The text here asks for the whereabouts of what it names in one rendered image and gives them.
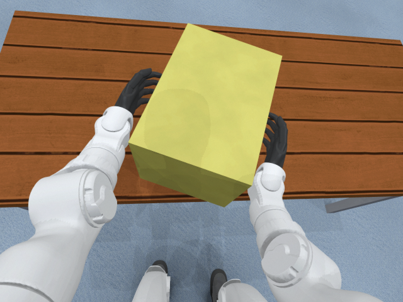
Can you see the right robot shin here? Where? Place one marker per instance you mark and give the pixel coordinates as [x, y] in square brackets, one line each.
[229, 282]

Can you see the right robot forearm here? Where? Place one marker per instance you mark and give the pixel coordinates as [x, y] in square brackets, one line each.
[267, 211]

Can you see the carton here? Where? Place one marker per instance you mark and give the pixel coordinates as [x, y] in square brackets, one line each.
[202, 129]

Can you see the left robot thigh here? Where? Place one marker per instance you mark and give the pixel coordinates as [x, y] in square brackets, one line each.
[154, 287]

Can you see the robot left upper arm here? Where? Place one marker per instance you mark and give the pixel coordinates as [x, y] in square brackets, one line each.
[68, 211]

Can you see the robot left hand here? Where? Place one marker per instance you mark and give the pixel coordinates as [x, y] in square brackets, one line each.
[130, 98]

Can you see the left robot forearm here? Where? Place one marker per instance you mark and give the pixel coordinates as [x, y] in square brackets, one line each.
[105, 152]

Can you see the robot right hand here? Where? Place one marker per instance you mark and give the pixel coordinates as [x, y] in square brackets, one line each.
[276, 148]

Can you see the robot right upper arm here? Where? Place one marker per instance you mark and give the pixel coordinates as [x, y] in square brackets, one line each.
[297, 271]

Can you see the table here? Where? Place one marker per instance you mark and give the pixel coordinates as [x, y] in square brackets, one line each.
[340, 96]

